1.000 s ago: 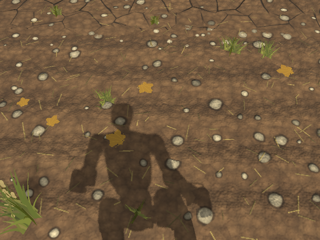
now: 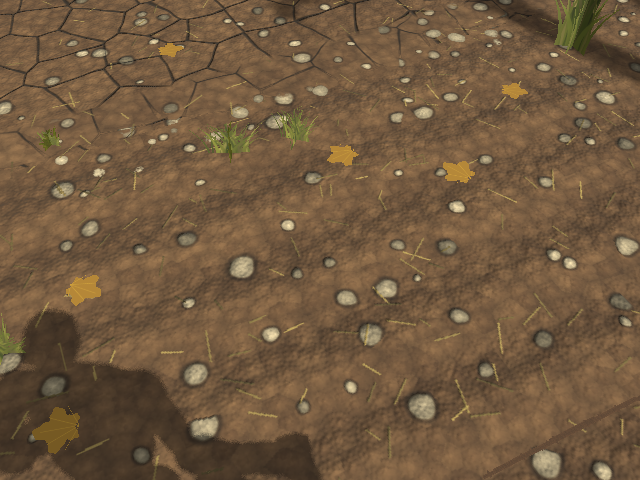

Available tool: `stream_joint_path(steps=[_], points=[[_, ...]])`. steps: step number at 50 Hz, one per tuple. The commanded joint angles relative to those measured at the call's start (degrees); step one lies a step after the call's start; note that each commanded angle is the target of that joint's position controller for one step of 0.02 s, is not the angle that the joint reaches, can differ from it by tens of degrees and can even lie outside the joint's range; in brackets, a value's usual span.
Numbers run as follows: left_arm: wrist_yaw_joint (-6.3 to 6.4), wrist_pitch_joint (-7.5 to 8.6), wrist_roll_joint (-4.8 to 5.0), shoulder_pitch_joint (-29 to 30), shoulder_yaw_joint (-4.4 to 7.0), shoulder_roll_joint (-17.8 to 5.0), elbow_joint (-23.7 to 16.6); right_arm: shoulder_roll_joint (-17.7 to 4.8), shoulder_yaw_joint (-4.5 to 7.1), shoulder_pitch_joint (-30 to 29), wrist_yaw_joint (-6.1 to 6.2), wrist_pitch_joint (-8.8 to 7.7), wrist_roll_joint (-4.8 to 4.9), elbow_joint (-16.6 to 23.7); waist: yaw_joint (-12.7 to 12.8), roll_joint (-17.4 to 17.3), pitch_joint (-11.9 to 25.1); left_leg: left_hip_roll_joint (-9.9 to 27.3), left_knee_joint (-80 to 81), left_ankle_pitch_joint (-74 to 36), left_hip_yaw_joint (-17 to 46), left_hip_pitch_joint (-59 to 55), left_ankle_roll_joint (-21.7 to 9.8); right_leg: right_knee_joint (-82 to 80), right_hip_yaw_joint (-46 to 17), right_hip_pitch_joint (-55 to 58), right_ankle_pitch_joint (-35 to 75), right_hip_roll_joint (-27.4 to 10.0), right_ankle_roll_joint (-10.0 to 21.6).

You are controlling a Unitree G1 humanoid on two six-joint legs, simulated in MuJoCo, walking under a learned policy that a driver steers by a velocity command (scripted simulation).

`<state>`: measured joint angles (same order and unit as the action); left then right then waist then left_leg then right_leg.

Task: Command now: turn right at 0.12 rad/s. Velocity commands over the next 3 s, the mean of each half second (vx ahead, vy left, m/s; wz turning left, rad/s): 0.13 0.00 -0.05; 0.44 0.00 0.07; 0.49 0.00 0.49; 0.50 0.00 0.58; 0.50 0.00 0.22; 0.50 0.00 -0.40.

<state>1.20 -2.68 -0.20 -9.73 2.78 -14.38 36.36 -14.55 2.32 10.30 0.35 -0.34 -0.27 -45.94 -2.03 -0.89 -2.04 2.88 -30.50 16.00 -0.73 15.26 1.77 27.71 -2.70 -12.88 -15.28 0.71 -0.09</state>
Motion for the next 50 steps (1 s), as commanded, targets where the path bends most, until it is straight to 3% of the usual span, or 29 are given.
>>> stream_joint_path(steps=[1, 3, 10, 12, 14, 15, 16, 18, 20, 21, 22, 23, 24, 25, 26, 28, 31, 34, 37, 40, 42, 43, 44, 45, 46, 47, 48, 49, 50], points=[[-0.61, 1.43, -1.09, 2.16, 1.37, -5.41, -4.17, -6.83, 1.03, -1.16, -0.27, -1.58, -1.03, 3.34, 0.60, 8.19, 7.78, 0.44, 2.41, -4.60, 0.67, -1.44, 1.23, -3.88, -8.59, 5.24, 16.54, -8.75, 7.01], [-0.96, 2.14, -1.20, 1.43, 1.40, -6.33, -3.50, -7.16, 1.18, -1.81, 0.03, -0.83, -0.67, 2.79, 1.40, 7.46, 5.28, 0.13, 1.72, -7.86, 0.00, -1.79, 1.12, -3.94, -6.90, 2.66, 13.09, -6.25, 4.55], [-0.89, 2.82, -0.84, 1.41, 0.64, -5.36, -2.39, -6.59, 1.05, 0.23, 0.44, -0.08, -0.45, 0.56, 0.71, 4.29, 2.46, 0.48, 3.16, -8.10, 0.24, -3.87, 0.78, -4.00, -6.22, -1.06, 9.34, -4.99, 3.79], [-0.66, 2.50, -0.42, -0.50, 1.16, -6.84, -1.52, -6.35, 1.11, 1.28, 0.60, -0.04, -0.03, -0.42, 1.50, 5.26, 3.05, -2.22, -0.24, 2.07, -3.15, -2.17, 0.52, -5.94, -7.22, -0.67, -7.14, -4.67, 5.13], [-0.56, 2.27, 0.12, -3.40, 1.98, -9.77, -0.76, -6.13, 1.22, -0.84, 0.49, -0.70, 0.72, 0.63, 3.40, 9.21, -1.41, -4.05, -7.08, 8.90, -4.65, 5.92, -0.81, -12.46, -15.94, -1.94, -27.72, -9.50, 9.17], [-0.45, 2.58, 0.44, -4.56, 2.17, -10.56, -0.23, -6.17, 1.28, -2.31, 0.33, -1.42, 1.16, 1.60, 3.92, 10.88, -3.71, -3.56, -9.71, 10.07, -3.56, 8.89, -2.03, -14.88, -20.70, -2.56, -30.99, -12.33, 11.14], [-0.30, 3.11, 0.71, -4.88, 2.12, -10.37, 0.15, -6.21, 1.37, -2.65, 0.05, -2.26, 1.54, 2.11, 3.69, 12.00, -4.80, -2.34, -11.60, 10.83, -1.69, 10.39, -3.50, -15.76, -23.69, -2.88, -30.38, -14.30, 12.32], [-0.25, 4.02, 1.26, -3.11, 1.79, -8.99, 0.24, -5.98, 1.48, -0.09, -0.93, -3.82, 2.18, 1.42, 1.73, 12.27, -4.12, -0.88, -9.07, 12.20, -0.14, 9.09, -6.49, -14.42, -23.03, -1.93, -25.56, -14.94, 12.17], [-0.37, 3.93, 1.80, 2.39, 1.30, -7.36, -0.92, -6.02, 1.87, 8.30, -1.81, -4.91, 1.89, -2.73, -3.05, 8.26, -1.76, -2.20, 2.35, 1.96, -1.11, -7.40, -7.85, -8.90, -14.54, -9.55, -18.41, -9.62, 8.51], [-0.42, 4.29, 1.24, 4.94, 0.47, -4.34, -2.23, -8.68, 2.63, 13.85, -1.77, -5.20, 1.25, -4.64, -4.96, 2.11, -0.44, 2.72, 6.78, 5.02, 7.08, -13.67, -9.02, 1.94, -7.48, -14.94, -12.87, -4.78, 5.12], [-0.29, 5.18, 1.39, 5.57, 0.12, -2.24, -4.70, -14.95, 4.09, 18.50, -2.07, -5.57, 1.04, -5.56, -4.53, -13.07, 0.34, 13.69, 16.11, 14.63, 28.14, -19.61, -14.78, 19.92, 2.66, -24.89, -11.88, 2.87, 0.84], [0.07, 6.15, 2.33, 5.74, 1.18, -6.34, -5.03, -14.11, 3.73, 18.45, -2.29, -5.98, 0.16, -4.44, -5.38, -13.26, -1.68, 20.29, 21.00, 15.30, 40.71, -20.58, -19.88, 30.94, -1.68, -33.16, -19.54, 2.01, 0.79], [-0.27, 6.94, 3.05, 3.39, 1.67, -7.33, -3.81, -11.15, 2.81, 15.42, -1.86, -6.24, 0.16, -3.37, -3.06, -7.99, -3.52, 19.41, 19.90, 14.54, 36.95, -21.21, -19.06, 36.44, -4.19, -36.51, -15.08, -0.94, 1.88], [-0.68, 7.41, 2.74, 1.80, 1.55, -6.75, -2.48, -9.75, 2.46, 13.48, -1.53, -6.22, 0.42, -2.46, -2.02, -5.61, -3.05, 16.77, 19.52, 13.07, 31.42, -22.16, -16.96, 37.50, -3.31, -37.73, -9.43, -2.67, 2.75], [-0.95, 7.75, 2.14, 2.21, 1.63, -6.42, -2.18, -9.57, 2.27, 12.44, -1.41, -6.02, 0.62, -2.15, -1.67, -4.39, -3.22, 15.51, 20.06, 8.95, 27.41, -22.40, -15.33, 36.49, -2.57, -38.88, -4.65, -4.20, 3.26], [-1.76, 7.76, 1.44, 3.45, 1.80, -5.85, -1.96, -6.66, 1.12, 12.92, -1.35, -5.42, 0.38, -2.22, -1.54, -4.81, -2.19, 11.89, 21.12, -2.93, 19.00, -20.86, -12.85, 32.96, -0.80, -35.46, 1.56, -5.82, 2.87], [-2.59, 7.41, 1.15, 5.95, 1.06, -3.52, -2.55, -7.21, 0.96, 14.80, -0.83, -4.66, 0.60, -2.64, -2.11, -4.04, -1.55, 9.40, 21.51, -17.38, 11.22, -19.72, -12.50, 25.69, 2.47, -33.38, 7.00, -5.26, 0.82], [-3.23, 7.74, 1.44, 11.65, 0.04, -1.77, -4.20, -8.64, 1.06, 15.55, -0.02, -4.04, 0.53, -2.74, -3.50, -4.27, -3.21, 7.55, 23.03, -18.39, 6.43, -14.84, -11.70, 13.63, 4.37, -27.90, 14.68, -3.99, -0.21], [-4.05, 8.10, 1.81, 15.62, 0.01, -2.60, -5.22, -9.73, 1.28, 17.66, 0.11, -3.93, 0.86, -3.38, -4.46, -5.01, -5.30, 8.84, 24.27, -16.49, 5.71, -13.25, -12.13, 6.96, 5.33, -23.38, 18.43, -2.62, -0.03], [-4.76, 8.54, 2.01, 17.05, 0.35, -4.14, -5.95, -10.23, 1.73, 17.85, 0.11, -3.58, 1.51, -4.00, -2.87, -5.23, -5.96, 11.56, 21.68, -22.69, 5.59, -18.03, -11.30, 3.15, 4.41, -22.79, 15.84, -2.28, 2.53], [-4.53, 8.66, 1.58, 13.08, 1.41, -6.55, -5.28, -11.59, 2.28, 17.22, 0.28, -3.23, 1.52, -3.94, 0.67, -6.34, -2.01, 11.93, 14.74, -40.95, 5.84, -20.33, -10.17, 2.29, 4.91, -15.11, 12.30, 0.00, 4.54], [-3.97, 8.56, 1.48, 5.94, 2.50, -8.52, -3.45, -12.10, 2.46, 16.14, 0.37, -2.86, 1.40, -3.71, 5.03, -6.63, 2.85, 10.64, 6.48, -50.46, 4.70, -19.24, -9.26, 1.42, 5.98, -5.31, 12.21, 1.60, 6.15], [-3.08, 8.31, 1.44, -4.53, 3.67, -10.91, -0.62, -11.46, 2.13, 15.09, 0.53, -2.68, 0.93, -2.96, 10.12, -6.13, 9.60, 8.17, -5.55, -48.48, 3.72, -11.37, -7.46, 2.58, 3.81, 10.93, 13.75, -0.62, 8.00], [-1.89, 7.68, 0.60, -15.40, 4.77, -15.96, 1.48, -7.15, 0.75, 15.75, 0.65, -2.91, -0.96, -0.77, 12.29, 4.40, 20.18, 2.77, -25.58, -21.35, 1.78, 2.58, -5.63, 4.70, -11.80, 29.78, 11.81, -14.79, 10.91], [-2.76, 7.93, -0.42, -14.34, 4.10, -16.16, 2.04, -0.79, -0.80, 24.61, 0.22, -3.88, 1.25, -0.94, 6.54, 19.06, 29.10, -5.80, -41.57, 17.27, 7.91, 18.58, -3.64, -6.41, -39.19, 40.51, -5.04, -25.81, 18.53], [-2.60, 7.99, 0.12, -11.11, 2.89, -10.14, 1.70, -8.71, 1.24, 18.05, 0.10, -4.42, 3.10, -0.93, 8.38, 11.89, 19.89, -2.45, -46.11, 14.56, 10.52, 23.90, -3.69, -11.33, -36.56, 32.30, -11.50, -23.23, 15.35], [-2.36, 8.09, 0.65, -7.19, 2.15, -7.93, 2.11, -10.34, 2.00, 12.17, 0.13, -4.51, 3.83, 0.89, 7.41, 8.60, 10.36, 0.11, -45.18, 8.70, 8.12, 25.81, -3.94, -12.34, -26.01, 23.08, -8.52, -21.33, 12.95], [-2.47, 8.40, 0.50, -4.14, 1.80, -6.87, 2.62, -8.91, 1.85, 10.11, 0.54, -4.48, 3.18, 1.12, 5.30, 3.66, 6.58, 2.52, -43.16, 4.15, 7.36, 23.35, -3.73, -13.78, -19.62, 15.17, -0.63, -19.05, 11.86], [-2.71, 8.83, -0.04, -1.95, 1.60, -5.54, 3.02, -7.91, 2.11, 10.08, 0.69, -4.06, 2.30, 0.97, 3.35, 3.93, 4.50, 4.02, -40.62, 1.22, 7.58, 20.85, -3.49, -15.30, -13.97, 9.78, 4.47, -16.65, 11.20]])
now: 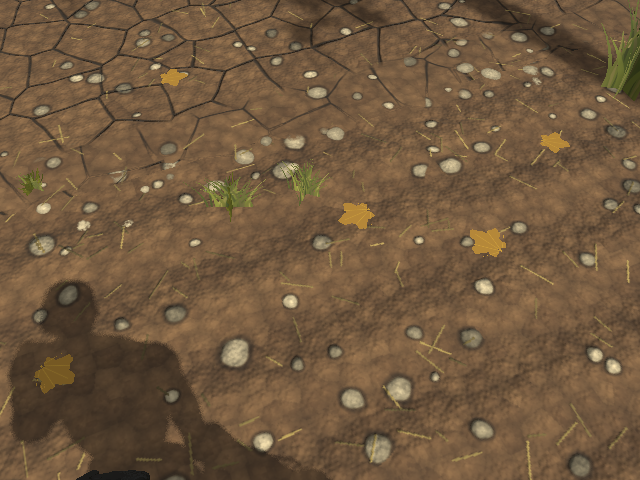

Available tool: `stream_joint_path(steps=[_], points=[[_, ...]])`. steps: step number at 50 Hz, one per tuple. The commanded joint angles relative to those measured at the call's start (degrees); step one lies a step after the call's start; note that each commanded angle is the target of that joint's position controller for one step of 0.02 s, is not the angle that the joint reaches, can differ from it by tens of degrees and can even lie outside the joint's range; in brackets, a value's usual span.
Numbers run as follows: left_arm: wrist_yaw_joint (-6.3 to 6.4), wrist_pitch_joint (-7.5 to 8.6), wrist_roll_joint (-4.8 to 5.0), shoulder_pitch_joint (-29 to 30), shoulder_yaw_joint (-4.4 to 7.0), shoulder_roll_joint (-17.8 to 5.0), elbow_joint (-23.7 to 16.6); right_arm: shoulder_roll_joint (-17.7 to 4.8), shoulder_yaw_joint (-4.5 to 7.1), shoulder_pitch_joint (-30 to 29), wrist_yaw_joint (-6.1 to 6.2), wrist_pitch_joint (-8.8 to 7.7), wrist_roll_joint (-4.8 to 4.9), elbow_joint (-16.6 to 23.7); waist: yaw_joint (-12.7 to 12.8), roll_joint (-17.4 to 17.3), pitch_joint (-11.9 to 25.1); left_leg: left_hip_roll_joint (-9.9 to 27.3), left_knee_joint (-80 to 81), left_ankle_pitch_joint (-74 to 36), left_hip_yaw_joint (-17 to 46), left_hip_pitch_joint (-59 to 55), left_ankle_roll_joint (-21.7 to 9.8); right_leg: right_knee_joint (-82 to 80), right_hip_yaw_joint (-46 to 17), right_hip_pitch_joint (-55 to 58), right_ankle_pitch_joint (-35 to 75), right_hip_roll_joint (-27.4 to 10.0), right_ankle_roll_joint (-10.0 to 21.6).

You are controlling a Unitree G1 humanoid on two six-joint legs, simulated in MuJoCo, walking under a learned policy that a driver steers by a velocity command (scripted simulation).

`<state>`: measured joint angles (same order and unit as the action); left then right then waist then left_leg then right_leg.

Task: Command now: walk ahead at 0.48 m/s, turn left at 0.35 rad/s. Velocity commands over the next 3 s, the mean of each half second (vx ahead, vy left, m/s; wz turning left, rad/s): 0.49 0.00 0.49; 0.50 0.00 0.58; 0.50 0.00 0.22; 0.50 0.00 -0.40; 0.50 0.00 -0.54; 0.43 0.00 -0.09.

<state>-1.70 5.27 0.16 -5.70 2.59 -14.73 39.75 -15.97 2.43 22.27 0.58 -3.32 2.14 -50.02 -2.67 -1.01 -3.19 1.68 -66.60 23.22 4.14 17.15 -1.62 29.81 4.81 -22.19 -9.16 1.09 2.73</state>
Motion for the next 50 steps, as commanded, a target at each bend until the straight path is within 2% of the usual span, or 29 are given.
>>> stream_joint_path(steps=[1, 4, 7, 11, 14, 16, 17, 19, 20, 21, 22, 23, 24, 25, 26, 27, 28, 30, 32, 37, 39, 42, 44, 45, 46, 47, 48, 49, 50], points=[[0.16, 1.39, -0.99, -4.74, 1.79, -4.58, 0.25, -5.30, 2.04, 0.12, 0.31, -0.30, -0.08, 4.50, 2.20, 5.94, 5.49, 6.51, -3.61, -7.95, 3.18, 15.60, 0.07, -19.28, -17.46, 15.70, 0.25, -15.78, 8.03], [0.14, 2.70, -0.71, -3.47, 2.21, -4.77, 2.36, -3.29, 2.11, -0.47, 0.40, 1.69, -0.11, 5.22, 0.68, 5.23, 2.29, 7.32, -1.31, -9.66, 2.89, 16.31, 0.79, -23.15, -10.37, 10.73, 4.92, -15.39, 8.77], [0.81, 2.74, -0.94, -4.63, 2.74, -6.49, 4.12, -3.45, 2.14, -5.16, 0.29, 1.84, -0.73, 7.62, 1.40, 3.89, -0.22, 7.30, 5.28, -16.98, 3.81, 21.87, 1.68, -24.34, -5.14, 11.87, 8.33, -15.15, 8.88], [1.69, 1.86, -0.70, -6.38, 3.11, -8.82, 5.26, -2.35, 1.26, -12.61, -1.58, 0.71, -0.90, 10.22, 4.24, 2.17, -1.47, 6.23, 19.73, -27.06, -0.85, 21.13, 1.37, -24.22, 1.84, 15.03, 12.15, -14.00, 7.54], [1.97, 0.66, 0.01, -10.12, 3.57, -10.54, 6.74, -1.74, 0.67, -18.71, -2.80, 0.57, -0.88, 13.39, 6.90, 1.30, -3.03, 5.60, 26.04, -26.26, -3.57, 23.50, 0.25, -22.57, 3.79, 21.43, 13.93, -16.00, 7.21], [2.04, -0.44, 0.63, -11.53, 3.86, -11.41, 7.46, -2.21, 0.72, -20.93, -3.51, 0.62, -0.84, 15.49, 7.23, 1.85, -3.28, 4.74, 28.51, -22.42, -5.15, 24.75, -0.98, -19.91, 4.77, 26.27, 17.96, -17.31, 6.44], [2.11, -0.95, 0.89, -11.37, 4.02, -12.00, 7.53, -2.72, 0.94, -21.02, -3.80, 0.69, -0.82, 16.32, 6.62, 2.50, -2.71, 3.73, 29.40, -19.84, -6.35, 23.60, -1.85, -17.70, 5.54, 27.84, 23.46, -17.67, 5.83], [2.47, -1.80, 1.31, -10.11, 4.47, -13.81, 7.05, -4.97, 2.12, -17.55, -3.96, 1.13, -0.86, 16.85, 3.57, 5.22, 1.39, -0.41, 29.52, -13.67, -9.84, 16.14, -4.16, -9.22, 7.21, 29.67, 43.35, -17.54, 4.41], [2.64, -2.33, 1.49, -9.40, 4.60, -14.39, 6.77, -6.99, 3.32, -11.67, -3.82, 1.37, -0.72, 15.84, 0.03, 5.83, 4.95, -3.07, 30.17, -11.78, -11.18, 8.51, -5.75, -0.46, 8.05, 28.84, 50.26, -16.77, 3.63], [2.81, -2.54, 1.69, -8.50, 4.17, -13.66, 6.44, -10.14, 5.23, -2.02, -3.13, 1.59, -0.59, 13.54, -5.32, 4.66, 9.89, -5.51, 34.16, -15.22, -10.85, -5.75, -8.05, 12.43, 9.37, 23.02, 47.81, -14.56, 1.67], [2.80, -1.97, -0.14, -10.36, 2.68, -9.73, 5.22, -15.61, 7.04, 5.32, -1.76, 2.34, -0.42, 12.03, -6.92, -4.13, 15.10, 3.43, 34.88, -16.91, 3.81, -23.16, -11.59, 31.07, 9.36, 7.43, 22.40, -11.25, -1.05], [2.12, -0.05, -0.69, -13.34, 0.70, -3.56, 1.81, -19.49, 7.10, 0.93, -1.84, 1.58, -0.56, 14.17, 0.07, -15.77, 21.13, 16.45, 44.90, -6.00, 39.48, -38.54, -23.56, 50.96, 0.15, -16.32, -23.45, 2.40, -4.20], [1.11, 2.23, 1.08, -7.53, 1.68, -9.50, 1.19, -14.21, 5.57, 2.14, -2.45, 0.69, -1.17, 15.18, -4.51, -7.59, 24.56, 17.72, 50.43, -2.57, 43.25, -39.79, -22.49, 53.87, -11.43, -22.09, -22.38, -0.11, -2.83], [0.68, 3.11, 2.71, -3.70, 1.81, -10.20, -0.34, -11.25, 4.74, 0.59, -2.51, 0.01, -1.58, 14.75, -3.99, -5.11, 16.64, 15.92, 50.30, -5.48, 34.24, -33.95, -19.74, 51.26, -10.83, -24.81, -17.79, -2.55, -1.48], [1.05, 3.42, 1.83, -3.36, 1.46, -9.13, -0.21, -9.72, 4.25, -2.98, -2.58, -0.42, -1.34, 14.89, -0.84, 1.06, 10.63, 13.13, 50.10, -12.85, 26.68, -24.54, -17.50, 45.23, -10.45, -22.66, -13.42, -5.29, -1.18], [1.51, 3.14, 0.34, -3.48, 1.85, -9.62, 0.41, -7.78, 3.69, -6.36, -2.37, -0.60, -1.46, 15.52, 1.20, 1.50, 8.63, 10.97, 50.38, -19.25, 21.59, -18.07, -16.04, 39.92, -10.39, -18.79, -11.00, -7.16, -1.52], [1.42, 2.40, -0.06, -4.67, 2.11, -9.83, 0.70, -6.95, 3.24, -8.18, -2.09, -0.61, -1.97, 16.51, 2.81, 0.50, 7.39, 9.44, 51.61, -23.35, 19.02, -13.65, -15.63, 37.97, -10.52, -15.46, -9.30, -7.98, -1.96], [1.42, 1.13, -0.83, -5.50, 2.03, -8.77, 0.59, -7.86, 3.46, -8.29, -1.58, -0.85, -1.72, 16.57, 3.80, 0.25, 6.61, 8.39, 53.11, -29.32, 16.49, -9.21, -16.21, 33.92, -9.42, -13.49, -7.42, -7.75, -3.96], [1.65, 0.38, -1.25, -2.96, 1.53, -7.31, -0.26, -9.21, 3.82, -6.81, -0.75, -0.87, -1.49, 15.93, 3.48, 0.28, 5.03, 6.88, 53.84, -31.48, 13.06, -6.04, -15.85, 27.66, -8.41, -13.93, -3.29, -7.01, -5.89], [1.08, 0.73, -0.57, 7.51, 0.41, -5.25, -2.82, -10.22, 4.13, -3.14, 0.36, -0.02, -1.04, 14.27, -0.58, -3.29, 3.14, 2.78, 52.38, -22.79, 9.82, -2.95, -11.22, 6.19, -7.36, -9.10, 13.63, -2.69, -6.94], [0.67, 1.14, -0.03, 9.95, 0.58, -5.97, -3.75, -10.47, 4.27, -1.34, 0.33, 0.20, -0.82, 13.35, -1.60, -4.06, 2.89, 3.86, 51.11, -20.18, 12.35, -4.07, -10.65, 2.77, -7.93, -7.54, 14.89, -1.66, -6.45], [0.07, 1.94, 0.19, 10.12, 1.46, -8.07, -4.22, -9.61, 4.17, -0.52, 0.63, 0.74, -0.59, 12.64, -1.05, -5.18, 3.08, 5.88, 46.44, -18.11, 17.58, -9.30, -9.84, -1.38, -9.67, -6.59, 10.54, -1.14, -4.74], [0.04, 2.53, 0.36, 6.50, 2.28, -9.28, -3.48, -9.48, 4.27, -1.65, 0.80, 1.18, -0.75, 12.82, 1.15, -7.23, 3.64, 6.32, 42.88, -20.48, 20.01, -10.58, -8.87, -2.76, -9.12, -2.09, 5.63, -0.84, -2.91], [0.32, 2.83, 0.14, 1.40, 3.08, -10.28, -2.17, -8.29, 3.85, -2.60, 0.75, 1.31, -0.85, 13.25, 3.94, -7.25, 5.93, 4.13, 38.36, -23.73, 19.06, -9.67, -7.46, -5.19, -8.11, 5.23, 6.18, -0.77, -1.39], [0.70, 3.12, -0.84, -6.12, 3.95, -12.59, -1.30, -5.36, 2.72, -3.20, 0.49, 1.16, -1.34, 14.25, 7.53, -4.42, 12.80, 1.09, 26.18, -21.68, 15.83, -4.83, -5.39, -3.63, -13.28, 18.74, 5.30, -7.13, 1.87], [1.13, 2.74, -1.78, -13.75, 5.02, -17.14, -0.48, -1.55, 1.55, 2.80, 0.58, 0.81, -1.18, 15.44, 6.72, 8.60, 21.58, -6.66, 6.65, -2.21, 8.28, 12.39, -0.96, -4.80, -33.59, 39.69, -0.70, -20.25, 9.27], [0.48, 2.09, -0.40, -15.62, 4.98, -16.04, 1.21, -4.04, 1.46, 6.59, 0.65, 0.41, 0.22, 15.90, 5.60, 19.92, 23.14, -5.96, -5.20, 11.82, 6.53, 25.83, 0.41, -10.95, -53.10, 44.31, -16.00, -26.55, 14.00], [0.66, 1.70, 0.21, -12.49, 3.65, -10.62, -0.03, -9.18, 2.70, 2.42, 0.69, 0.69, 0.53, 14.83, 7.00, 11.43, 14.85, -2.42, -9.82, 6.70, 7.36, 29.50, 1.07, -12.94, -46.72, 37.61, -22.73, -24.31, 11.51], [0.98, 1.08, -0.03, -9.75, 2.94, -8.48, -0.45, -10.41, 3.11, -2.91, 0.64, 1.06, -0.26, 15.66, 7.26, 7.07, 9.07, -0.35, -9.58, 1.86, 4.84, 28.95, 1.25, -13.22, -36.79, 29.93, -18.20, -21.67, 8.93]])
Over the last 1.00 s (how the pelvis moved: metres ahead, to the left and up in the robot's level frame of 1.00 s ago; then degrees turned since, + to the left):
0.30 -0.03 -0.01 4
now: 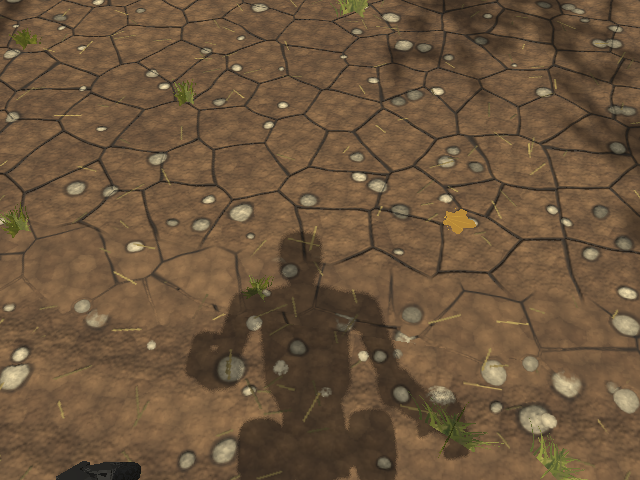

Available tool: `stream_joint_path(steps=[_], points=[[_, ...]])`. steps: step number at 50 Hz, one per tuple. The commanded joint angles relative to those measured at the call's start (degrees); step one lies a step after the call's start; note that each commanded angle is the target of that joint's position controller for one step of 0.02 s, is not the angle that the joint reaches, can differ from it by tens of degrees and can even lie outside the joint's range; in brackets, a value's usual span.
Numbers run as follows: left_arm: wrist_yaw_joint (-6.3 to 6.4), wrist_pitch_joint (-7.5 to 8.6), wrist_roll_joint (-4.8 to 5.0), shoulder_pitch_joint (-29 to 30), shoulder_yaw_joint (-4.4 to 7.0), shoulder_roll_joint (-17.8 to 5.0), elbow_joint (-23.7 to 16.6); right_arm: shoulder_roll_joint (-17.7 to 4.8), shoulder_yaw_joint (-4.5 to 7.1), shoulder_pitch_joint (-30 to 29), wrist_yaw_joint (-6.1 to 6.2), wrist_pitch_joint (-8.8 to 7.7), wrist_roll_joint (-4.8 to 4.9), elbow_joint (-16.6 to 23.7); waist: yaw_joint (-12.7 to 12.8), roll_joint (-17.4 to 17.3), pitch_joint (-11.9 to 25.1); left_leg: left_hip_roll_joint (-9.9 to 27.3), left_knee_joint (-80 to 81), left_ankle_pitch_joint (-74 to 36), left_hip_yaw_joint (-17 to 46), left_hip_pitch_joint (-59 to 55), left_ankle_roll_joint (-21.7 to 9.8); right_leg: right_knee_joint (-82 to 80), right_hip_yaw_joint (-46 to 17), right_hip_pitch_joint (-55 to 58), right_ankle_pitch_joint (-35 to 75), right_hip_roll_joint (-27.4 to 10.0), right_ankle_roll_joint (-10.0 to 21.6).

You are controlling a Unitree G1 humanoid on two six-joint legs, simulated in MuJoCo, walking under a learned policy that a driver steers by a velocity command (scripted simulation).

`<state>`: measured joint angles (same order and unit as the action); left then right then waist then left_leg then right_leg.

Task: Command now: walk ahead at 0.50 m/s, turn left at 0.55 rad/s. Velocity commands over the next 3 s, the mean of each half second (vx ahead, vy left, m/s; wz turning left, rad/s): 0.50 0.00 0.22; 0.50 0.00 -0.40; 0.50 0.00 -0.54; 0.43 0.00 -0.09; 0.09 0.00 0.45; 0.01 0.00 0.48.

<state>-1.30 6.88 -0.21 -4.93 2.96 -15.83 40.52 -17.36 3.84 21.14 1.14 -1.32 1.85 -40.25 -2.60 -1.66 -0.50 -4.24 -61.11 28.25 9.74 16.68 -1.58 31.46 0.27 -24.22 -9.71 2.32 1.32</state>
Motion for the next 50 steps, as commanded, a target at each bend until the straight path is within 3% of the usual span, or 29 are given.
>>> stream_joint_path(steps=[1, 2, 4, 6, 9, 12, 15, 17, 18, 19, 20, 21, 22, 23, 24, 25, 26, 27, 29, 32, 37, 42, 43, 45, 46, 47, 48, 49, 50], points=[[0.56, -0.81, -0.14, -8.61, 2.02, -6.34, -0.82, -7.89, 1.62, -4.55, 0.00, -0.88, -0.77, 6.55, 6.21, 5.62, 2.54, 7.02, -12.49, -6.46, -1.39, 27.36, 1.18, -16.23, -26.05, 24.73, -10.71, -19.95, 9.50], [0.54, -0.78, -0.51, -7.74, 1.58, -5.27, -0.21, -6.60, 1.61, -5.40, -0.26, -0.87, -0.99, 6.88, 4.95, 6.18, 0.58, 8.38, -9.71, -8.54, -1.27, 25.22, 0.93, -17.59, -21.46, 20.31, -5.80, -17.68, 9.09], [0.41, -0.30, -0.44, -7.89, 1.50, -4.99, 1.03, -3.73, 0.97, -3.94, -0.72, -0.67, -0.39, 6.61, 3.47, 7.88, 0.27, 9.05, -6.01, -9.72, -2.37, 21.57, 0.75, -20.09, -15.93, 16.47, -0.50, -15.68, 9.57], [0.31, 0.14, 0.03, -8.66, 1.91, -6.49, 2.40, -2.26, 0.37, -5.59, -0.81, -0.64, -0.71, 7.15, 3.18, 7.02, -0.38, 9.22, -0.86, -11.09, -3.06, 22.55, 1.16, -21.77, -12.56, 16.08, 5.15, -16.03, 11.12], [0.40, -0.12, 0.64, -9.11, 2.30, -8.49, 3.72, -1.32, -0.50, -9.78, -1.33, -1.34, -1.39, 8.09, 3.87, 5.51, -0.38, 10.04, 9.59, -18.76, -4.94, 22.74, 1.64, -22.83, -7.89, 17.54, 11.08, -15.74, 11.50], [0.53, -0.87, 1.33, -11.04, 2.32, -9.84, 5.10, -0.41, -1.19, -15.63, -2.30, -2.35, -1.15, 9.10, 6.12, 5.41, -1.37, 9.22, 20.29, -26.33, -8.21, 18.82, 1.56, -22.69, -3.43, 17.41, 12.49, -14.05, 9.87], [0.46, -1.73, 1.88, -14.71, 2.40, -11.12, 7.01, -1.00, -1.13, -20.31, -3.00, -2.69, -0.58, 10.70, 7.62, 5.94, -2.31, 8.03, 25.98, -26.51, -9.52, 17.17, 0.81, -21.69, -3.52, 20.76, 12.62, -15.82, 9.12], [0.54, -2.45, 2.20, -15.64, 2.56, -11.90, 8.01, -2.08, -0.76, -21.28, -3.31, -2.80, -0.54, 11.47, 6.90, 6.73, -2.62, 7.19, 28.80, -23.22, -9.91, 16.01, -0.70, -19.79, -3.82, 23.95, 15.85, -17.49, 8.32], [0.66, -2.80, 2.30, -15.40, 2.65, -12.43, 8.29, -2.91, -0.35, -19.96, -3.35, -2.83, -0.70, 11.29, 5.52, 7.14, -1.86, 6.25, 30.30, -21.77, -10.61, 13.07, -1.67, -17.47, -3.36, 24.93, 21.01, -17.70, 7.72], [0.83, -3.11, 2.48, -14.50, 2.64, -12.77, 8.38, -4.13, 0.43, -15.67, -3.22, -2.84, -1.06, 10.12, 2.42, 6.99, 0.68, 4.63, 32.80, -22.48, -12.08, 5.96, -2.93, -12.10, -1.48, 24.66, 29.53, -16.61, 6.61], [0.98, -3.22, 2.31, -14.85, 2.16, -11.71, 8.49, -6.53, 1.85, -7.83, -2.83, -2.64, -1.38, 7.54, -1.36, 5.93, 5.67, 3.28, 34.01, -23.68, -12.96, -5.98, -4.57, -2.53, 0.99, 21.86, 35.06, -14.08, 5.16], [1.01, -2.91, 1.02, -14.75, 0.81, -8.84, 7.27, -10.29, 3.18, 1.97, -2.00, -2.28, -1.97, 5.79, -5.54, 1.63, 13.04, 12.14, 31.90, -25.12, -3.37, -23.28, -7.80, 13.39, 2.40, 10.15, 22.64, -11.50, 2.91], [0.68, -1.88, 0.29, -20.19, -1.45, -1.80, 5.51, -15.58, 3.87, 4.37, -1.61, -2.02, -2.61, 5.61, -2.24, -13.65, 19.81, 27.38, 37.48, -17.02, 23.79, -39.26, -16.51, 34.29, 2.13, -11.52, -17.21, -1.34, -0.79], [0.43, -1.01, 1.77, -17.75, -0.12, -7.51, 6.53, -10.42, 2.79, 5.35, -1.69, -2.18, -2.23, 5.61, -4.85, -9.50, 21.39, 28.01, 41.75, -10.98, 30.14, -37.91, -17.09, 42.24, -6.57, -17.29, -23.29, -2.43, -0.44], [0.24, -0.72, 3.18, -13.38, 0.80, -10.00, 4.86, -8.16, 1.86, 2.14, -1.75, -2.53, -2.06, 5.25, -4.19, -7.42, 12.60, 26.05, 42.46, -13.70, 20.65, -31.56, -14.70, 43.42, -6.40, -21.07, -19.03, -5.00, 0.05], [0.37, -0.77, 2.94, -10.83, 0.72, -9.34, 4.45, -6.41, 1.31, -1.12, -1.84, -2.81, -1.95, 5.08, -2.48, -4.59, 8.33, 23.13, 43.71, -17.91, 13.21, -24.51, -12.91, 40.88, -5.30, -19.68, -14.14, -7.47, 0.04], [0.52, -1.14, 2.08, -9.79, 0.91, -8.78, 4.46, -4.78, 0.90, -4.06, -2.05, -3.11, -2.13, 4.86, -0.74, -3.58, 5.05, 21.03, 45.77, -20.99, 8.47, -18.53, -11.86, 37.86, -5.13, -17.88, -10.78, -8.86, -0.34], [0.56, -1.96, 1.90, -10.97, 1.14, -8.23, 4.97, -3.40, 0.57, -6.01, -2.14, -3.63, -2.43, 4.78, 1.20, -4.27, 3.67, 19.54, 47.97, -23.66, 4.69, -14.18, -11.02, 36.21, -5.76, -14.44, -8.17, -10.01, -0.67], [0.70, -3.59, 2.04, -12.87, 0.80, -5.47, 5.65, -3.20, 0.86, -7.37, -2.19, -4.82, -2.49, 3.69, 3.10, -3.58, 2.44, 19.30, 51.44, -26.89, 0.19, -9.51, -11.25, 34.85, -5.89, -11.35, -5.50, -10.06, -1.61], [0.92, -4.64, 1.76, -9.75, 0.85, -4.34, 4.35, -4.24, 1.44, -7.28, -1.63, -5.57, -2.94, 1.72, 3.38, -1.86, -0.56, 19.15, 53.82, -30.70, -6.14, -8.55, -10.84, 29.73, -7.40, -15.09, 0.79, -9.76, -2.69], [-0.60, -4.12, 1.26, -1.72, 0.24, -2.80, 1.86, -6.20, 2.01, -5.84, -0.66, -5.20, -2.58, -0.53, 0.79, -0.81, -3.05, 17.52, 54.98, -31.91, -15.38, -10.49, -8.30, 13.57, -3.74, -14.16, 14.49, -8.51, -2.05], [-2.21, -4.08, 1.32, 6.01, -0.12, -2.65, -2.55, -8.02, 2.87, -1.52, -0.25, -3.39, -1.34, -3.57, -1.78, -0.32, -5.32, 20.46, 51.36, -36.46, -18.60, -20.27, -7.11, 5.71, 0.07, -17.00, 9.79, -7.54, 0.70], [-2.55, -4.10, 1.35, 6.40, 0.03, -2.97, -3.29, -8.43, 3.02, -1.49, -0.15, -2.90, -1.10, -3.87, -1.43, -0.80, -5.04, 20.90, 49.39, -40.85, -19.23, -22.02, -6.61, 4.95, 1.18, -16.49, 7.02, -6.86, 1.55], [-2.87, -4.32, 1.42, 3.98, 0.94, -4.61, -3.92, -10.04, 3.42, -2.49, 0.32, -1.97, -0.87, -3.73, 0.93, -3.05, -1.77, 20.86, 42.00, -60.25, -20.83, -23.87, -5.22, 4.85, 4.79, -10.22, 0.97, -3.31, 3.77], [-2.78, -4.49, 1.55, -0.76, 1.92, -6.23, -3.16, -10.72, 3.55, -3.10, 0.60, -1.40, -0.79, -3.54, 3.76, -3.97, 1.36, 20.31, 34.74, -68.79, -21.62, -23.55, -4.39, 4.85, 6.35, -3.83, -1.50, -0.87, 5.17], [-2.28, -4.55, 1.71, -9.26, 3.58, -8.95, -1.17, -10.77, 3.39, -4.10, 0.86, -0.98, -0.54, -3.23, 8.62, -3.14, 5.83, 18.30, 23.32, -69.43, -23.14, -19.47, -2.64, 1.25, 6.70, 8.42, 1.03, 1.66, 7.22], [-1.10, -5.14, 1.71, -18.62, 5.64, -13.72, 0.92, -9.29, 2.65, -3.45, 1.17, -1.39, -1.37, -2.32, 12.48, 1.65, 11.09, 15.89, 6.56, -53.66, -23.10, -5.97, 0.09, -0.30, -2.94, 26.26, 2.87, -2.88, 10.35], [-0.50, -4.98, 2.09, -17.38, 6.40, -19.65, 0.43, -0.38, -0.05, 1.95, 0.18, -3.07, -3.41, 0.70, 5.15, 16.67, 15.11, 3.57, -13.72, 2.54, -18.16, 20.66, 4.19, -4.78, -35.74, 44.58, -4.55, -17.83, 21.19], [-0.64, -4.19, 1.50, -19.33, 5.20, -15.79, -1.17, -4.16, 0.10, -3.25, -0.71, -5.51, -1.26, 1.33, 9.46, 10.48, 22.69, 2.09, -20.36, 6.48, -4.52, 27.30, 3.29, -13.09, -49.21, 48.79, -10.46, -21.60, 23.79]])
Over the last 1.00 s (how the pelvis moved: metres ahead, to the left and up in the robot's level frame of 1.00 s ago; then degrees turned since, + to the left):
0.57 0.13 0.00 34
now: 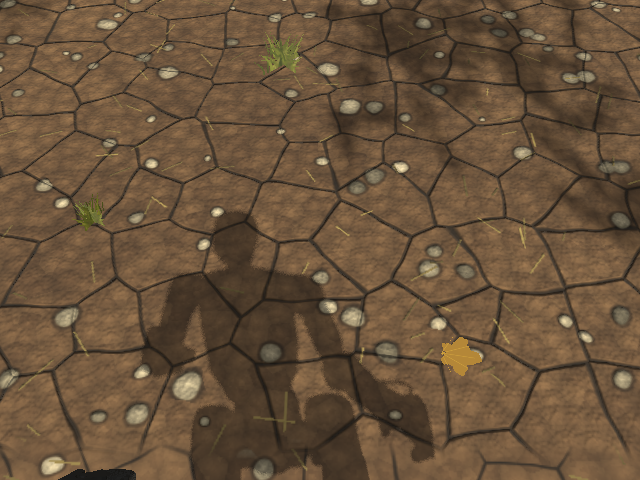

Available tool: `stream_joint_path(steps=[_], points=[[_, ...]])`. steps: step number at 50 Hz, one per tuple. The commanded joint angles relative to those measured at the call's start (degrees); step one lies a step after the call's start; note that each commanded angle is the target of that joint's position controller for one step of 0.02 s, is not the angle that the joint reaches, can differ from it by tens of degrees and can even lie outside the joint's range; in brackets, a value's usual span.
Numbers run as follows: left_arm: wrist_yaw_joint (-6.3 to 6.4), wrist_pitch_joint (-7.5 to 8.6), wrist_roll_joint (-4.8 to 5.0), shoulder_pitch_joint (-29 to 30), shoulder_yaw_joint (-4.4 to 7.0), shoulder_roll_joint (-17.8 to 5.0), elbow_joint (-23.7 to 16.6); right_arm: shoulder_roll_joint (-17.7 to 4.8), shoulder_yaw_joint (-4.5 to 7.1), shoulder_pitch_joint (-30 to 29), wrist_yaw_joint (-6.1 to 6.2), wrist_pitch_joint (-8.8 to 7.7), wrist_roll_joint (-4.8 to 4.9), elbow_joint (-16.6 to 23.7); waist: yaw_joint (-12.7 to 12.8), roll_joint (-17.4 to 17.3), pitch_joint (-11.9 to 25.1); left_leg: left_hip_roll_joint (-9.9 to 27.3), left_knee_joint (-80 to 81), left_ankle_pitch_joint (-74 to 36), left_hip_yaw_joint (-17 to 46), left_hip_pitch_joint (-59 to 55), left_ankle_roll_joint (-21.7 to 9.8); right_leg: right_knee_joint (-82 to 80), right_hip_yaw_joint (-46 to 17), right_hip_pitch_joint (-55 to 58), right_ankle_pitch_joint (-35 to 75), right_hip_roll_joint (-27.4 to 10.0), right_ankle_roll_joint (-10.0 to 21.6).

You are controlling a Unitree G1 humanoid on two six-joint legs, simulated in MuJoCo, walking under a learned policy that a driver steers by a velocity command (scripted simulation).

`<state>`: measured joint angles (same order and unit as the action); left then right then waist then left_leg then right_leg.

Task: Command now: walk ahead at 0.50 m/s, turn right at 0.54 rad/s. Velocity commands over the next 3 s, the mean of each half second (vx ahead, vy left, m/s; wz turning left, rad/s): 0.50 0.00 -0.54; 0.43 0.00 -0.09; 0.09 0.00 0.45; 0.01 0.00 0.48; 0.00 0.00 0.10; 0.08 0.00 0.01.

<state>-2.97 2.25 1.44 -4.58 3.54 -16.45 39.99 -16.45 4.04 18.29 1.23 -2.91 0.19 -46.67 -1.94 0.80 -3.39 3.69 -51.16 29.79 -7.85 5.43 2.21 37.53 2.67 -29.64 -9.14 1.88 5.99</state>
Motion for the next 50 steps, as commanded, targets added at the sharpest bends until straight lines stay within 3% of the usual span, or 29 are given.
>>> stream_joint_path(steps=[1, 2, 3, 4, 6, 8, 12, 15, 18, 20, 21, 22, 23, 24, 25, 26, 27, 28, 31, 35, 40, 42, 44, 45, 46, 47, 48, 49, 50], points=[[1.02, 1.09, -0.52, -17.94, 3.78, -11.81, -0.22, -7.63, 0.55, -5.95, -1.32, -5.12, 2.50, 9.47, 9.64, 5.37, 17.66, -2.77, -29.10, -0.45, 13.89, 43.13, -1.86, -20.41, -42.88, 49.59, -7.62, -19.51, 16.00], [1.10, 1.44, -0.09, -14.49, 3.27, -9.99, -0.60, -7.26, 0.26, -7.02, -1.09, -5.75, 1.85, 9.60, 7.19, 1.26, 12.33, -0.16, -23.88, -5.54, 13.49, 41.51, -2.68, -20.21, -35.51, 41.09, -2.67, -16.83, 13.79], [1.23, 1.46, -0.17, -10.46, 2.72, -8.13, -1.42, -7.53, 0.60, -7.31, -0.65, -5.80, 0.19, 9.05, 4.67, -0.51, 8.85, 1.56, -18.75, -8.21, 13.19, 37.69, -2.38, -20.66, -30.36, 32.77, 3.48, -14.71, 12.25], [1.49, 1.50, -0.87, -8.15, 2.10, -6.56, -2.54, -8.10, 1.06, -6.42, -0.60, -5.21, -0.54, 8.82, 2.64, 0.16, 7.59, 2.63, -16.19, -10.02, 13.52, 33.35, -2.04, -21.97, -27.04, 27.14, 8.76, -13.09, 11.79], [1.90, 1.63, -1.01, -7.29, 2.23, -7.04, -3.11, -6.96, 1.03, -5.12, -0.72, -3.84, -0.96, 8.97, 0.92, 0.86, 6.58, 2.75, -11.81, -11.15, 12.63, 30.09, -0.51, -23.81, -24.45, 21.38, 14.20, -12.03, 12.29], [2.63, 1.71, -0.79, -8.39, 2.62, -8.56, -2.62, -5.25, 0.44, -7.16, -0.61, -2.99, -1.23, 9.72, 1.04, 0.56, 4.93, 2.06, -5.41, -15.00, 11.18, 29.45, 1.11, -24.64, -20.53, 16.85, 17.12, -10.37, 11.75], [3.65, 0.96, -0.11, -11.44, 3.03, -9.70, -1.51, -2.83, -0.78, -16.10, -1.17, -3.15, -0.95, 11.72, 4.62, 2.98, 3.49, -1.60, 13.04, -31.49, 10.07, 24.56, 2.10, -23.51, -16.27, 13.06, 10.69, -5.81, 7.50], [3.83, 0.40, 0.24, -14.70, 3.09, -9.80, -0.40, -4.07, -0.50, -20.30, -1.93, -3.69, 0.15, 12.90, 6.41, 3.98, 3.46, -3.46, 19.41, -34.28, 11.04, 22.04, 1.79, -21.42, -20.08, 15.32, 5.25, -7.22, 6.48], [4.05, -0.01, 0.16, -15.28, 3.07, -9.31, -0.20, -6.37, 0.47, -19.63, -2.47, -4.40, 0.38, 13.03, 5.18, 5.43, 3.72, -3.60, 22.93, -28.94, 12.83, 20.42, -0.21, -16.34, -25.72, 20.59, 3.08, -9.39, 5.17], [4.01, -0.21, -0.22, -13.86, 2.73, -8.03, -0.61, -7.60, 1.42, -12.95, -2.31, -4.93, 0.26, 11.21, 1.34, 6.46, 5.68, -3.70, 25.87, -27.22, 11.13, 12.20, -2.74, -10.87, -25.83, 21.00, 6.61, -8.25, 3.41], [3.78, 0.02, -0.68, -14.21, 1.68, -5.11, -0.93, -9.34, 2.14, -6.76, -2.01, -5.28, -0.74, 10.18, -1.38, 4.79, 11.01, 0.28, 25.24, -26.75, 13.79, 1.43, -5.48, -1.52, -22.80, 18.69, 7.77, -5.44, 1.58], [3.74, 0.41, -0.59, -19.13, 0.52, -1.59, -1.82, -13.53, 3.08, 0.34, -1.73, -5.27, -2.07, 9.40, -1.65, -5.44, 19.49, 11.88, 25.59, -21.28, 30.51, -18.01, -12.19, 16.43, -16.23, 4.79, -3.74, 1.03, -2.11], [3.81, 0.84, 0.58, -23.40, 0.07, -2.17, -1.86, -13.93, 3.66, 4.89, -2.42, -4.42, -0.97, 6.56, -1.00, -20.54, 22.48, 19.61, 32.61, -5.74, 52.69, -24.99, -18.36, 30.64, -12.37, -9.06, -24.34, 3.48, -4.34], [3.76, 0.93, 0.95, -20.43, 1.12, -7.26, -1.17, -9.20, 2.34, 2.57, -2.56, -4.24, 0.21, 7.32, -2.14, -12.73, 14.99, 18.18, 35.06, 3.63, 51.48, -20.04, -16.92, 35.92, -14.48, -14.44, -21.60, 0.41, -4.61], [3.70, 0.84, 0.48, -14.59, 1.41, -8.46, -2.10, -7.02, 1.64, -0.08, -2.39, -3.73, 0.06, 7.63, -2.59, -7.65, 8.92, 15.80, 35.22, 0.76, 42.95, -13.55, -14.92, 36.95, -12.54, -15.24, -17.11, -1.53, -4.70], [3.65, 1.00, -0.31, -11.06, 1.31, -7.84, -3.16, -6.15, 1.17, -2.44, -2.37, -3.41, -0.49, 7.59, -1.75, -4.81, 5.03, 13.42, 36.28, -6.01, 36.82, -7.07, -14.33, 34.65, -11.12, -14.40, -13.90, -3.01, -4.65], [3.47, 1.15, -0.79, -9.61, 1.43, -7.14, -3.59, -4.98, 0.69, -3.83, -2.28, -3.38, -0.80, 7.26, -0.58, -4.86, 3.29, 11.57, 37.40, -11.90, 32.61, -3.03, -14.15, 31.28, -10.90, -12.87, -11.37, -4.82, -4.56], [3.18, 1.17, -0.67, -10.07, 1.28, -6.11, -3.58, -4.47, 0.40, -4.45, -2.23, -3.43, -1.01, 7.00, 0.61, -6.09, 2.89, 9.99, 38.54, -15.95, 29.45, -0.19, -13.80, 28.84, -10.17, -10.22, -10.04, -5.94, -4.57], [2.79, 1.03, -0.86, -9.40, 0.42, -3.35, -3.84, -5.59, 0.64, -3.65, -2.19, -3.74, -0.06, 5.53, 1.28, -6.82, 3.05, 8.98, 41.22, -23.89, 23.71, 2.08, -15.19, 21.07, -7.34, -8.62, -7.98, -7.13, -5.48], [2.21, 1.73, -1.13, -2.56, -0.83, -1.43, -5.32, -8.58, 1.29, -2.16, -1.83, -3.12, 0.53, 3.86, -0.69, -5.23, 2.43, 7.76, 42.73, -29.07, 17.00, 2.92, -14.63, 5.89, -5.04, -5.72, 3.19, -7.14, -6.30], [1.29, 2.23, -0.32, 4.67, -0.70, -2.53, -7.25, -9.96, 1.37, 2.66, -1.87, -2.02, 1.37, 0.93, -2.97, -5.49, 1.11, 9.11, 41.09, -29.75, 15.09, -0.14, -13.02, -4.35, -3.59, -1.56, 8.35, -4.97, -5.73], [0.96, 2.55, -0.74, 4.89, -0.29, -3.41, -7.71, -10.35, 1.41, 2.67, -1.55, -1.17, 1.27, 0.05, -1.79, -5.97, 1.07, 9.64, 37.13, -38.36, 14.84, -3.06, -11.39, -7.62, -3.42, 0.50, 6.40, -3.79, -4.27], [1.22, 3.04, -1.91, -3.09, 1.12, -5.76, -5.36, -9.97, 1.09, 2.01, -1.13, -0.47, 1.41, -0.17, 3.09, -5.26, 6.29, 6.25, 26.34, -51.96, 13.18, -2.08, -8.37, -12.83, -1.89, 14.56, 11.37, -1.30, -2.02], [1.73, 3.18, -2.81, -9.42, 2.13, -8.83, -4.07, -8.22, 0.33, 1.82, -1.04, -0.71, 0.69, 0.62, 5.92, -3.57, 11.73, 2.91, 16.86, -46.49, 11.45, 3.63, -5.70, -11.84, -5.13, 26.99, 23.94, -5.85, 0.02], [2.50, 2.53, -4.25, -15.81, 2.84, -13.28, -3.89, -3.24, -1.49, 4.93, -1.25, -1.40, -1.35, 2.09, 6.60, 8.22, 20.72, -3.14, -2.85, -17.23, 8.61, 21.25, -1.51, -6.44, -20.12, 47.72, 44.74, -21.53, 6.41], [2.38, 1.40, -3.25, -17.30, 2.61, -12.18, -3.25, -2.61, -1.97, 11.67, -1.20, -1.55, 0.11, 0.16, 6.07, 15.88, 29.39, -6.25, -15.53, 10.11, 13.26, 27.99, 0.06, -8.93, -31.71, 51.97, 44.95, -29.50, 13.21], [2.24, 0.73, -2.46, -15.61, 1.93, -9.13, -3.28, -8.75, -0.08, 8.13, -1.03, -1.06, 1.59, -0.33, 7.17, 8.34, 24.21, -3.76, -20.08, 8.17, 15.83, 30.14, 0.40, -11.37, -27.11, 44.72, 38.52, -25.94, 11.38], [2.28, 0.73, -1.95, -11.46, 1.23, -7.31, -3.34, -8.68, 0.15, 3.37, -0.75, -0.40, 2.04, 1.19, 5.70, 6.82, 16.90, -1.85, -19.89, 5.60, 13.69, 33.13, 0.37, -12.80, -20.85, 38.53, 34.99, -23.13, 9.19], [2.12, 0.92, -1.89, -7.69, 0.64, -5.58, -3.04, -7.66, 0.20, 2.08, -0.27, 0.64, 1.38, 1.05, 3.84, 4.27, 12.69, -0.03, -17.24, 2.22, 12.86, 31.86, 0.95, -15.25, -16.48, 31.24, 32.38, -20.70, 7.82]])
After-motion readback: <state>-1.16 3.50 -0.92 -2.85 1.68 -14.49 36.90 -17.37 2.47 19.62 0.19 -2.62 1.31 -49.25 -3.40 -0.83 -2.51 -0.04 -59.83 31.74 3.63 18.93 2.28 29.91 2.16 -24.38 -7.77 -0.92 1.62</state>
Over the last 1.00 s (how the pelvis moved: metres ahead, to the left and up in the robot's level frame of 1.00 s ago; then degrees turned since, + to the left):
0.53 0.02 -0.01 -10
